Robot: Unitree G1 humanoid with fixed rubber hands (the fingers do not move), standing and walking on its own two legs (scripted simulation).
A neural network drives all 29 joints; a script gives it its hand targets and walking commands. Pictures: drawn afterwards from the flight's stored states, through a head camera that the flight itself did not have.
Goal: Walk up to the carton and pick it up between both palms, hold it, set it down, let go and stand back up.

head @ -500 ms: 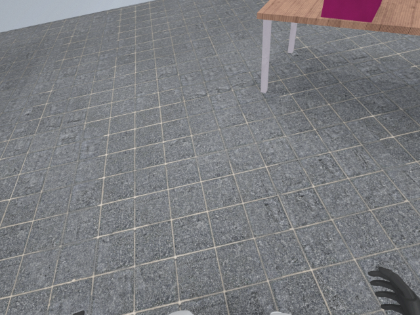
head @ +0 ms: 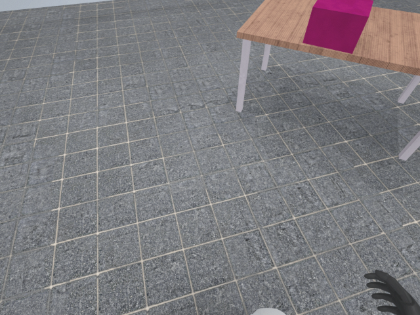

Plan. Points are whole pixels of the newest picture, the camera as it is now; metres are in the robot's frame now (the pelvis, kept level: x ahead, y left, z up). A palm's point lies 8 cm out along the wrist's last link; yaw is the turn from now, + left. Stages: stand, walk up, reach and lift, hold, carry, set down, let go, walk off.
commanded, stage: walk up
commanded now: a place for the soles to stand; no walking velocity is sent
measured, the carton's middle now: (336, 22) +1.43 -0.64 -0.09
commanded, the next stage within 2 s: none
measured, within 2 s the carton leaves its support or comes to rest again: neither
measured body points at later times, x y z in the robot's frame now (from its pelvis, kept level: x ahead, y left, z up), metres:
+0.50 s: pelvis +0.18 -0.10 +0.00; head +0.21 -0.13 +0.45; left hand +0.27 +0.23 -0.07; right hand +0.32 -0.41 -0.09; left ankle +0.18 +0.05 -0.65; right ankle +0.22 -0.19 -0.73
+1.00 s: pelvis +0.35 -0.07 +0.00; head +0.38 -0.05 +0.45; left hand +0.47 +0.23 -0.11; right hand +0.41 -0.41 -0.05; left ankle +0.42 +0.03 -0.73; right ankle +0.35 -0.22 -0.66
